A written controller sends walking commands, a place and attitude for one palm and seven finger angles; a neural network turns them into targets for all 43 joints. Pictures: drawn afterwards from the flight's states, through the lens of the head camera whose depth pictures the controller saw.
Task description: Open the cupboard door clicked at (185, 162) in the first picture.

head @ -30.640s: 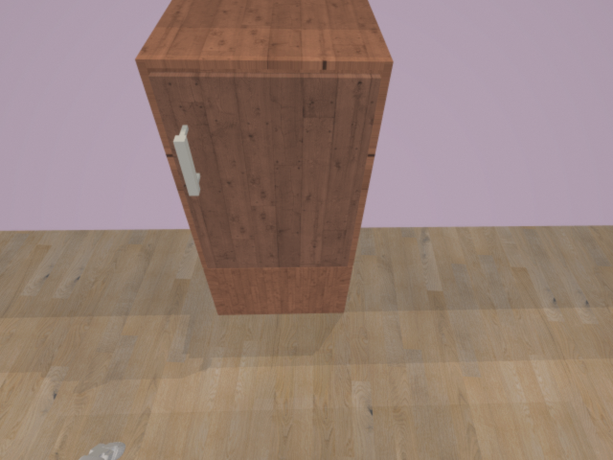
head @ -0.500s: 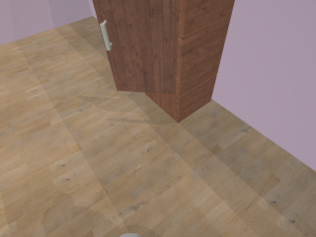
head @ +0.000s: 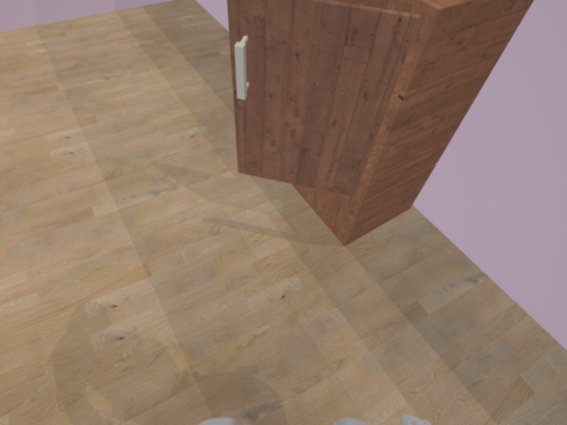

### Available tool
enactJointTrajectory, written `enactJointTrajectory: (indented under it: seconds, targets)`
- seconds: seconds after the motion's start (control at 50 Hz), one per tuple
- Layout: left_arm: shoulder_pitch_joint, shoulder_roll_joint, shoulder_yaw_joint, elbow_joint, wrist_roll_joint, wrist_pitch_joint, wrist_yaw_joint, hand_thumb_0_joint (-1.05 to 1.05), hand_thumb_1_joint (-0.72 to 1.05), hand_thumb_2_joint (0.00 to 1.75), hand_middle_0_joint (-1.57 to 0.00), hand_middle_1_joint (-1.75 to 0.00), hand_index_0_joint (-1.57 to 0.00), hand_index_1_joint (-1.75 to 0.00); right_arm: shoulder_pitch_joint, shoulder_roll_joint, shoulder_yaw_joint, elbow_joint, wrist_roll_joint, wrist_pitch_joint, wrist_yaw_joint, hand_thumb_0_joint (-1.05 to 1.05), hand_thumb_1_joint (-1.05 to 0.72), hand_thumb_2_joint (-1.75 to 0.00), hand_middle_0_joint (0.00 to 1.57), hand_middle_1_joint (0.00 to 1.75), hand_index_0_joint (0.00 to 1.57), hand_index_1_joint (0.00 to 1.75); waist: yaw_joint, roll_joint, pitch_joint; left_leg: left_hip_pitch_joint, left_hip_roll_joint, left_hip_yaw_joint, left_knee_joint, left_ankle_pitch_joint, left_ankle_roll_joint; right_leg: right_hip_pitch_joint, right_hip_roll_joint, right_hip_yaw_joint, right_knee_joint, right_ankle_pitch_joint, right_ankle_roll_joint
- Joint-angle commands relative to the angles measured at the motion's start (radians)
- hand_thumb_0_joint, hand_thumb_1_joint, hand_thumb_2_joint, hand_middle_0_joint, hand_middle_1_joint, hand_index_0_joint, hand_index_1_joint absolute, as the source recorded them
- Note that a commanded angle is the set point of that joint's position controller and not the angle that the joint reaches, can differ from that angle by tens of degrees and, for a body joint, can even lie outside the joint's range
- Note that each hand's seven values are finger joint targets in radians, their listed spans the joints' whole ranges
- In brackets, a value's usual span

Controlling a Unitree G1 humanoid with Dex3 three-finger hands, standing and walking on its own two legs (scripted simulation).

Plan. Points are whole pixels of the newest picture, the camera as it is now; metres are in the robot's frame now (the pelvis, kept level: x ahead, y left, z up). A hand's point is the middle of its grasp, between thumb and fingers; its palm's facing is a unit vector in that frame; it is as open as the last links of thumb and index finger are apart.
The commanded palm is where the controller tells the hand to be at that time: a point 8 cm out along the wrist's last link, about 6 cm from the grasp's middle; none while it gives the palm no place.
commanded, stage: take the last steps up to it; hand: left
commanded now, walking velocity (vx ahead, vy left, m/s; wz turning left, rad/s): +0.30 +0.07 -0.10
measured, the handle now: (243, 68) +0.89 +0.20 -0.01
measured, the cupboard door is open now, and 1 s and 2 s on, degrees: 44 44 44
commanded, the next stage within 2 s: come to a stop and stand still in 0.56 s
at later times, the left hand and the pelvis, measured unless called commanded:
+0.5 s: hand (210, 323) +0.29 +0.16 -0.15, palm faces -0.06 -0.98 -0.18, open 7.4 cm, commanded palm none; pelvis +0.17 -0.01 +0.00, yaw -2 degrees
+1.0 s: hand (176, 323) +0.29 +0.22 -0.18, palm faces -0.03 -0.98 -0.18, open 7.4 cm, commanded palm none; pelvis +0.25 +0.04 +0.01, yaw -5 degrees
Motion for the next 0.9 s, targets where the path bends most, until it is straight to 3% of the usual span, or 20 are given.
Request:
enactJointTrajectory:
  seconds: [0.0,0.1,0.26,0.3,0.32,0.34,0.36,0.38,0.4,0.42,0.46,0.5,0.62,0.68,0.72,0.74,0.76,0.78,0.82,0.88]
  targets:
    - [0.003,0.012,0.008,-0.092,0.002,-0.012,-0.007,0.0,0.9,0.9,-0.2,-0.3,-0.2,-0.3,0.187,-0.135,-0.032,0.036,-0.003,-0.014,-0.02,0.0,-0.9,-0.9,0.2,0.3,0.2,0.3,-0.034,0.164,-0.061,0.146,0.274,-0.221,-0.359,0.265,0.107,-0.144,-0.026,0.044,-0.027,0.108,0.003]
    - [-0.106,0.02,0.012,-0.15,0.005,-0.003,-0.015,0.0,0.9,0.9,-0.2,-0.3,-0.2,-0.3,0.224,-0.134,-0.039,0.044,-0.007,-0.018,-0.016,0.0,-0.9,-0.9,0.2,0.3,0.2,0.3,-0.033,0.089,-0.029,0.189,0.263,-0.184,-0.405,0.271,0.125,-0.164,-0.021,0.034,-0.245,0.207,0.009]
    - [-0.273,0.03,-0.004,-0.232,0.005,-0.017,-0.016,0.0,0.9,0.9,-0.2,-0.3,-0.2,-0.3,0.321,-0.148,-0.03,0.106,-0.015,-0.009,-0.015,0.0,-0.9,-0.9,0.2,0.3,0.2,0.3,-0.073,0.114,-0.015,0.313,0.251,-0.13,-0.294,0.504,0.099,-0.069,0.041,-0.037,-0.565,0.171,-0.025]
    - [-0.206,0.043,-0.003,-0.212,0.004,-0.024,-0.015,0.0,0.9,0.9,-0.2,-0.3,-0.2,-0.3,0.327,-0.153,-0.027,0.122,-0.01,-0.005,-0.017,0.0,-0.9,-0.9,0.2,0.3,0.2,0.3,-0.039,0.091,-0.051,0.302,0.214,-0.092,-0.18,0.614,0.063,0.084,0.088,-0.072,-0.663,0.2,-0.041]
    - [-0.11,0.062,0.005,-0.184,0.003,-0.03,-0.012,0.0,0.9,0.9,-0.2,-0.3,-0.2,-0.3,0.311,-0.159,-0.026,0.121,-0.002,-0.004,-0.017,0.0,-0.9,-0.9,0.2,0.3,0.2,0.3,0.004,0.081,-0.097,0.243,0.182,-0.071,-0.072,0.622,0.033,0.251,0.095,-0.067,-0.725,0.268,-0.053]
    - [0.028,0.122,0.022,-0.144,0.006,-0.041,-0.004,0.0,0.9,0.9,-0.2,-0.3,-0.2,-0.3,0.284,-0.147,-0.026,0.108,0.01,-0.007,-0.011,0.0,-0.9,-0.9,0.2,0.3,0.2,0.3,0.062,0.022,-0.161,0.057,0.13,-0.036,0.11,0.5,-0.005,0.506,0.003,0.06,-0.729,0.391,-0.1]
    - [0.162,0.224,0.049,-0.107,0.006,-0.047,0.005,0.0,0.9,0.9,-0.2,-0.3,-0.2,-0.3,0.295,-0.12,-0.027,0.081,0.018,-0.01,-0.007,0.0,-0.9,-0.9,0.2,0.3,0.2,0.3,0.09,-0.16,-0.236,-0.214,-0.004,0.025,0.386,-0.001,-0.059,0.739,-0.266,0.415,-0.797,0.56,-0.22]
    - [0.172,0.251,0.048,-0.104,-0.014,-0.045,0.01,0.0,0.9,0.9,-0.2,-0.3,-0.2,-0.3,0.259,-0.142,-0.032,0.07,0.018,0.002,-0.008,0.0,-0.9,-0.9,0.2,0.3,0.2,0.3,0.086,-0.135,-0.217,-0.273,-0.006,-0.076,0.612,-0.363,-0.068,0.662,-0.391,0.526,-0.908,0.583,-0.307]
    - [0.086,0.207,0.044,-0.122,-0.014,-0.047,0.02,0.0,0.9,0.9,-0.2,-0.3,-0.2,-0.3,0.204,-0.143,-0.037,0.066,0.015,0.011,-0.008,0.0,-0.9,-0.9,0.2,0.3,0.2,0.3,0.06,-0.065,-0.128,-0.307,0.047,-0.172,0.648,-0.293,-0.062,0.533,-0.345,0.464,-0.944,0.469,-0.287]
    - [0.012,0.167,0.029,-0.141,-0.016,-0.047,0.023,0.0,0.9,0.9,-0.2,-0.3,-0.2,-0.3,0.169,-0.113,-0.039,0.063,0.011,0.021,-0.004,0.0,-0.9,-0.9,0.2,0.3,0.2,0.3,0.03,-0.019,-0.039,-0.3,0.077,-0.181,0.618,-0.219,-0.068,0.391,-0.299,0.376,-0.981,0.429,-0.238]
    - [-0.068,0.105,0.014,-0.156,-0.014,-0.05,0.02,0.0,0.9,0.9,-0.2,-0.3,-0.2,-0.3,0.203,-0.067,-0.031,0.079,0.005,0.041,0.002,0.0,-0.9,-0.9,0.2,0.3,0.2,0.3,-0.036,-0.031,-0.018,-0.209,0.102,-0.163,0.527,-0.125,-0.084,0.251,-0.216,0.183,-1.016,0.459,-0.178]
    - [-0.074,0.087,0.007,-0.146,-0.01,-0.061,0.015,0.0,0.9,0.9,-0.2,-0.3,-0.2,-0.3,0.257,-0.043,-0.029,0.096,0.004,0.051,0.008,0.0,-0.9,-0.9,0.2,0.3,0.2,0.3,-0.064,-0.081,-0.051,-0.127,0.089,-0.123,0.417,-0.071,-0.099,0.205,-0.16,0.09,-1.024,0.459,-0.154]
    - [-0.026,0.124,0.025,-0.104,-0.002,-0.063,0.007,0.0,0.9,0.9,-0.2,-0.3,-0.2,-0.3,0.174,-0.032,-0.031,0.065,0.002,0.035,0.021,0.0,-0.9,-0.9,0.2,0.3,0.2,0.3,-0.033,-0.061,-0.07,-0.046,0.035,-0.069,0.098,-0.001,-0.101,0.247,-0.14,0.09,-0.979,0.391,-0.15]
    - [-0.051,0.098,0.01,-0.088,-0.007,-0.044,0.013,0.0,0.9,0.9,-0.2,-0.3,-0.2,-0.3,0.219,-0.062,-0.027,0.09,0.001,0.019,0.008,0.0,-0.9,-0.9,0.2,0.3,0.2,0.3,-0.073,-0.026,-0.072,0.171,0.02,-0.084,-0.114,0.194,-0.101,0.155,-0.071,0.036,-0.834,0.389,-0.081]
    - [0.024,0.028,-0.017,-0.079,-0.019,-0.027,0.027,0.0,0.9,0.9,-0.2,-0.3,-0.2,-0.3,0.251,-0.173,-0.035,0.093,-0.001,0.012,-0.015,0.0,-0.9,-0.9,0.2,0.3,0.2,0.3,-0.057,0.215,-0.158,0.277,0.249,-0.288,-0.117,0.652,-0.004,0.114,0.036,-0.024,-0.703,0.116,0.006]
    - [0.037,0.02,-0.026,-0.068,-0.018,-0.016,0.033,0.0,0.9,0.9,-0.2,-0.3,-0.2,-0.3,0.222,-0.188,-0.037,0.085,0.002,0.024,-0.026,0.0,-0.9,-0.9,0.2,0.3,0.2,0.3,-0.056,0.221,-0.138,0.21,0.307,-0.297,-0.143,0.71,0.049,0.163,0.049,-0.016,-0.646,-0.02,0.016]
    - [0.044,0.015,-0.029,-0.064,-0.017,-0.005,0.035,0.0,0.9,0.9,-0.2,-0.3,-0.2,-0.3,0.189,-0.193,-0.033,0.08,0.0,0.032,-0.035,0.0,-0.9,-0.9,0.2,0.3,0.2,0.3,-0.048,0.172,-0.093,0.158,0.311,-0.287,-0.167,0.739,0.066,0.176,0.054,-0.004,-0.613,-0.07,0.02]
    - [0.04,0.029,-0.026,-0.054,-0.018,0.013,0.035,0.0,0.9,0.9,-0.2,-0.3,-0.2,-0.3,0.164,-0.195,-0.028,0.082,0.002,0.036,-0.044,0.0,-0.9,-0.9,0.2,0.3,0.2,0.3,-0.047,0.27,-0.094,0.159,0.3,-0.304,-0.192,0.806,0.064,0.164,0.052,-0.005,-0.561,-0.095,0.03]
    - [0.036,0.076,-0.013,-0.06,-0.016,0.036,0.035,0.0,0.9,0.9,-0.2,-0.3,-0.2,-0.3,0.161,-0.207,-0.034,0.076,0.004,0.049,-0.06,0.0,-0.9,-0.9,0.2,0.3,0.2,0.3,-0.06,0.297,-0.106,0.193,0.335,-0.31,-0.188,0.945,0.087,0.111,0.056,0.04,-0.41,-0.152,0.028]
    - [0.009,0.099,0.01,-0.095,-0.011,0.057,0.028,0.0,0.9,0.9,-0.2,-0.3,-0.2,-0.3,0.142,-0.242,-0.057,0.049,0.004,0.068,-0.069,0.0,-0.9,-0.9,0.2,0.3,0.2,0.3,-0.07,0.201,-0.156,0.215,0.378,-0.31,-0.163,0.881,0.151,0.026,0.069,0.082,-0.235,-0.145,0.022]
